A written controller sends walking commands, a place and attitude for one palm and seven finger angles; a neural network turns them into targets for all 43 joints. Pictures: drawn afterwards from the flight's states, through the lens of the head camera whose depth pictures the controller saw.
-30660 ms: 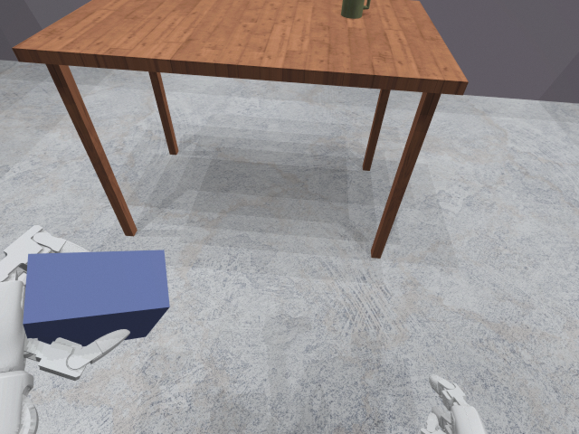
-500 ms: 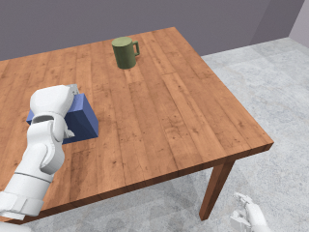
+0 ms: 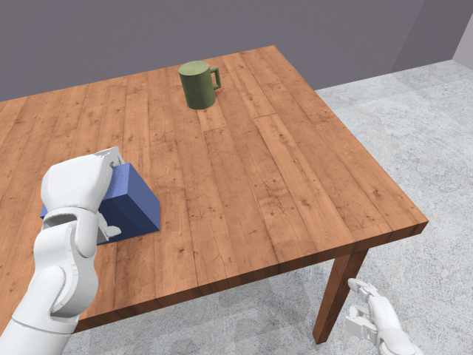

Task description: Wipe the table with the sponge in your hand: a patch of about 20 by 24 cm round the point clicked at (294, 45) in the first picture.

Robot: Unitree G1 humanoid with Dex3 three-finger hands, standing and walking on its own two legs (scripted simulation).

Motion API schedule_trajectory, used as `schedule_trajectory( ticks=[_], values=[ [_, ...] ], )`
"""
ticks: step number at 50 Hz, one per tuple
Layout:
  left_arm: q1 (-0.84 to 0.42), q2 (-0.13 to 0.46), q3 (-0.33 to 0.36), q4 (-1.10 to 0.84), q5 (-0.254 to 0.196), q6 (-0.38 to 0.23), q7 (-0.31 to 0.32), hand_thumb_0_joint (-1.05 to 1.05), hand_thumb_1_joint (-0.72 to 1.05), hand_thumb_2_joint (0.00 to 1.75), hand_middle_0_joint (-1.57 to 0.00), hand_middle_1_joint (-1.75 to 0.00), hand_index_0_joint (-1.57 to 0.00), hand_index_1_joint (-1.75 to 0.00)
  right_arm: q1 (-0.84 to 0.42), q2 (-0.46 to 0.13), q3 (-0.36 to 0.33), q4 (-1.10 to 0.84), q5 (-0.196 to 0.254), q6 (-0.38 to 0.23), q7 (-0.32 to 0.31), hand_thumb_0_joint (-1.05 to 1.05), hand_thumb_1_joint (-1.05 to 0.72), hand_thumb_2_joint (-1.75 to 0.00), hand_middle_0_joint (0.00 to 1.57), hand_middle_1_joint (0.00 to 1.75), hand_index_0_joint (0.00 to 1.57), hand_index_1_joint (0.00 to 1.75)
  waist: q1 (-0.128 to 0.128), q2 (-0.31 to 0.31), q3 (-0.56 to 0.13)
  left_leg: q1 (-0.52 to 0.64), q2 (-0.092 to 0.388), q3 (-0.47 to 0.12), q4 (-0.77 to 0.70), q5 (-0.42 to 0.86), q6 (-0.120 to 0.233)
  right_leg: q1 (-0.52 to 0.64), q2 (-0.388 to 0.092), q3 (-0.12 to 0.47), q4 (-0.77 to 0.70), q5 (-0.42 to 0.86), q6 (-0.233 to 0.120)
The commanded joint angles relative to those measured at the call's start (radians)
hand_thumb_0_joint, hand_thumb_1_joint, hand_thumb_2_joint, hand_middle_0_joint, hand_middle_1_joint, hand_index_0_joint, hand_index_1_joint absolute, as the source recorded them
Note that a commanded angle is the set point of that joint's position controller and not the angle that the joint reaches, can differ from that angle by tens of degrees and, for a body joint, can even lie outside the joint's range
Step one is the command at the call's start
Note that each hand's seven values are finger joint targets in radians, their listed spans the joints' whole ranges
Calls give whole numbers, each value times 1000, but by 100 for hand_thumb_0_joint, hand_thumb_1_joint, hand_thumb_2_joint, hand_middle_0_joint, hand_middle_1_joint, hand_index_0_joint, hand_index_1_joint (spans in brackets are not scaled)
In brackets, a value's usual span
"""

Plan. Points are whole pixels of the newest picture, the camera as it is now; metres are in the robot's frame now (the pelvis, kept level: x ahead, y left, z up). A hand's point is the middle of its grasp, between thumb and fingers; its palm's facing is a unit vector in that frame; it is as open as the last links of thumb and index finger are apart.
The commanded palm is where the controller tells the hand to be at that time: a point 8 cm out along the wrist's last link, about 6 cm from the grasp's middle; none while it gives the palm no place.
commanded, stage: wipe back along the middle lane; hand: left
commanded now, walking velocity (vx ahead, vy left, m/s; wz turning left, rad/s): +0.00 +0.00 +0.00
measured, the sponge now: (113, 213) +0.29 +0.25 +0.11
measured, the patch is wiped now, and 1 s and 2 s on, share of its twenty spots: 0.65 0.70 0.85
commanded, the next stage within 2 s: slide across to the third lane in 0.18 s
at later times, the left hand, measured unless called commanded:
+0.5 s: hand (102, 214) +0.26 +0.24 +0.16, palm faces +0.18 -0.09 -0.98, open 10.4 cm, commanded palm +0.22 +0.21 +0.20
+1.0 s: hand (142, 206) +0.28 +0.18 +0.16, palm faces +0.13 -0.10 -0.99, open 10.4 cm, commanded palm +0.24 +0.16 +0.22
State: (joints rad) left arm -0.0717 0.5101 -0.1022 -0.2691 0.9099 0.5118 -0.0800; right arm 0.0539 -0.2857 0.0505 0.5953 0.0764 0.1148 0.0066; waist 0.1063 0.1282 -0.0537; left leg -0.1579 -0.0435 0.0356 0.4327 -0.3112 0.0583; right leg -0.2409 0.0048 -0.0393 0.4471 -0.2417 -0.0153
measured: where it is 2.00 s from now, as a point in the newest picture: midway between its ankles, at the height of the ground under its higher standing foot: outside the picture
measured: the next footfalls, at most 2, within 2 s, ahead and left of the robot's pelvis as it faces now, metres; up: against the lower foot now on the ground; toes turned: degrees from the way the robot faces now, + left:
none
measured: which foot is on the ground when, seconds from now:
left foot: down 0.00-1.00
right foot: down 0.00-1.00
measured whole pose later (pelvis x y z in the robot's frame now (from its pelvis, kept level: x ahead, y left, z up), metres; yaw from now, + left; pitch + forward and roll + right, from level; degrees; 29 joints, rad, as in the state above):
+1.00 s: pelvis -0.03 -0.03 +0.00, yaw +1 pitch -2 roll +1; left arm -0.26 0.44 -0.31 -0.16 0.92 0.58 -0.11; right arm 0.01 -0.26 0.07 0.64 0.07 0.07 0.00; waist 0.13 0.12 -0.02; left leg -0.10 -0.03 0.02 0.39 -0.25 0.03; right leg -0.19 0.01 -0.06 0.43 -0.20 -0.05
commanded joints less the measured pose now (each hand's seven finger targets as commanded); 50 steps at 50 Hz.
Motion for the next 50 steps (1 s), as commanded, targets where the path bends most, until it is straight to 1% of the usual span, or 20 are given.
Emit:
schedule_trajectory(
  ticks=[1, 7, 8, 12, 19, 23, 25, 28, 29, 32, 33, 35, 37, 38, 40, 42, 44, 47, 48, 50],
  values=[
    [6, 60, 27, -88, -63, 27, -37, 0, 10, 130, -120, -160, -120, -160, -171, -85, -30, -172, 4, -47, -1, 0, -90, -90, 20, 30, 20, 30, 11, -163, -146, -17, 46, -61, -25, 491, -37, 168, 9, 14, 6, 366, -44],
    [84, 65, 53, -153, -63, 36, -23, 0, 10, 130, -120, -160, -120, -160, -218, -77, -23, -189, 5, -49, 1, 0, -90, -90, 20, 30, 20, 30, 24, -151, -145, -20, 45, -63, -21, 457, -28, 171, 22, 52, 9, 359, -54],
    [81, 46, 32, -174, -69, 32, -22, 0, 10, 130, -120, -160, -120, -160, -182, -79, -24, -191, 1, -48, 2, 0, -90, -90, 20, 30, 20, 30, 18, -160, -165, -21, 42, -54, -14, 478, -27, 189, 10, 28, 18, 377, -47],
    [101, 58, 51, -194, -71, 38, -12, 0, 10, 130, -120, -160, -120, -160, -226, -73, -21, -197, 4, -44, -3, 0, -90, -90, 20, 30, 20, 30, 24, -144, -110, -33, 48, -64, -33, 397, -25, 151, 23, 50, 1, 296, -52],
    [-68, 33, -12, -153, -59, 41, 2, 0, 10, 130, -120, -160, -120, -160, -186, -78, -25, -176, 1, -60, -23, 0, -90, -90, 20, 30, 20, 30, -3, -137, -121, -18, 44, -62, -36, 362, -22, 142, 13, 33, -9, 254, -50],
    [-141, 45, -24, -183, -49, 41, -6, 0, 10, 130, -120, -160, -120, -160, -190, -73, -21, -183, 0, -81, -28, 0, -90, -90, 20, 30, 20, 30, 4, -139, -164, -7, 36, -59, -36, 356, -15, 167, 9, 39, -7, 250, -51],
    [-163, 24, -49, -128, -52, 39, -12, 0, 10, 130, -120, -160, -120, -160, -190, -75, -23, -162, 1, -81, -29, 0, -90, -90, 20, 30, 20, 30, -6, -143, -110, -12, 40, -67, -50, 339, -19, 144, 11, 33, -23, 235, -49],
    [-256, 34, -66, -166, -37, 33, -20, 0, 10, 130, -120, -160, -120, -160, -199, -68, -16, -172, -3, -106, -28, 0, -90, -90, 20, 30, 20, 30, -2, -147, -170, 2, 31, -62, -43, 348, -12, 172, 7, 39, -15, 242, -52],
    [-238, 7, -88, -126, -45, 34, -24, 0, 10, 130, -120, -160, -120, -160, -208, -67, -19, -161, -1, -102, -26, 0, -90, -90, 20, 30, 20, 30, -7, -134, -136, 2, 35, -67, -50, 347, -15, 159, 8, 38, -25, 243, -52],
    [-300, 32, -68, -147, -38, 39, -32, 0, 10, 130, -120, -160, -120, -160, -252, -61, -11, -169, 7, -106, -27, 0, -90, -90, 20, 30, 20, 30, -5, -152, -138, 7, 33, -68, -60, 311, -11, 160, 18, 71, -35, 213, -58],
    [-341, 21, -94, -140, -32, 33, -32, 0, 10, 130, -120, -160, -120, -160, -217, -62, -11, -163, -2, -113, -27, 0, -90, -90, 20, 30, 20, 30, -3, -143, -168, 6, 28, -59, -55, 331, -12, 177, 4, 42, -27, 225, -53],
    [-337, 20, -93, -92, -32, 35, -34, 0, 10, 130, -120, -160, -120, -160, -216, -66, -15, -141, -4, -106, -25, 0, -90, -90, 20, 30, 20, 30, -6, -147, -135, 8, 29, -61, -65, 331, -15, 168, 7, 41, -42, 232, -52],
    [-375, 51, -66, -144, -23, 39, -31, 0, 10, 130, -120, -160, -120, -160, -265, -56, -6, -163, 5, -113, -23, 0, -90, -90, 20, 30, 20, 30, 4, -142, -165, 21, 30, -66, -69, 327, -13, 183, 17, 76, -37, 224, -62],
    [-430, 15, -110, -136, -20, 35, -29, 0, 10, 130, -120, -160, -120, -160, -236, -53, -7, -153, -4, -117, -21, 0, -90, -90, 20, 30, 20, 30, -2, -141, -187, 20, 23, -55, -62, 347, -14, 198, 3, 48, -33, 239, -56],
    [-414, -11, -130, -84, -23, 35, -30, 0, 10, 130, -120, -160, -120, -160, -232, -59, -12, -133, -3, -106, -17, 0, -90, -90, 20, 30, 20, 30, -7, -137, -140, 27, 29, -61, -80, 332, -20, 171, 10, 39, -52, 218, -56],
    [-432, 1, -113, -112, -19, 40, -24, 0, 10, 130, -120, -160, -120, -160, -270, -45, -6, -154, 6, -113, -13, 0, -90, -90, 20, 30, 20, 30, 3, -139, -167, 35, 30, -63, -80, 312, -15, 180, 15, 71, -50, 199, -65],
    [-474, -40, -158, -55, -19, 41, -16, 0, 10, 130, -120, -160, -120, -160, -247, -51, -6, -129, 1, -106, -12, 0, -90, -90, 20, 30, 20, 30, -11, -153, -151, 24, 27, -55, -88, 307, -22, 177, 8, 41, -60, 190, -55],
    [-478, 13, -99, -82, -5, 53, 1, 0, 10, 130, -120, -160, -120, -160, -276, -47, -5, -145, 5, -102, -10, 0, -90, -90, 20, 30, 20, 30, 9, -157, -189, 30, 26, -55, -89, 309, -17, 208, 16, 83, -56, 200, -65],
    [-496, -25, -136, -69, -9, 54, 4, 0, 10, 130, -120, -160, -120, -160, -257, -46, -4, -138, -2, -101, -8, 0, -90, -90, 20, 30, 20, 30, 4, -169, -197, 21, 22, -43, -85, 321, -18, 221, 5, 51, -52, 209, -59],
    [-492, -30, -139, -28, -20, 60, 6, 0, 10, 130, -120, -160, -120, -160, -256, -52, -8, -119, 2, -85, -7, 0, -90, -90, 20, 30, 20, 30, -4, -166, -155, 17, 25, -42, -96, 299, -20, 203, 8, 52, -71, 195, -55]
  ],
)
